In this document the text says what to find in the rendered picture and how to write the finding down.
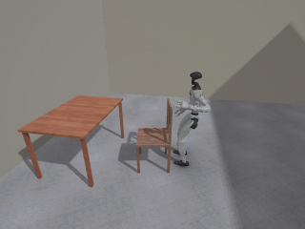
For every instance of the robot left upper arm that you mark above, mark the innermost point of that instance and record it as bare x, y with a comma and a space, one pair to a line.
198, 95

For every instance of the table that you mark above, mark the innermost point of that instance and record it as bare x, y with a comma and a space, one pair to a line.
76, 118

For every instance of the robot head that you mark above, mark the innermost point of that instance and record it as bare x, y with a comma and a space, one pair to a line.
195, 76

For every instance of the left robot thigh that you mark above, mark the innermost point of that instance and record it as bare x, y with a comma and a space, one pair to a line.
186, 129

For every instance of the chair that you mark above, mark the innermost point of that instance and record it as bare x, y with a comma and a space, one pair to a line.
156, 137

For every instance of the robot right hand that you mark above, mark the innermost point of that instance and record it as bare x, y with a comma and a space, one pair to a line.
181, 111

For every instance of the left robot forearm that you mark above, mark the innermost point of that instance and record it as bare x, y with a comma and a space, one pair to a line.
198, 108

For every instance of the robot left hand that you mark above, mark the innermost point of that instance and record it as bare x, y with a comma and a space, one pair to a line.
184, 104

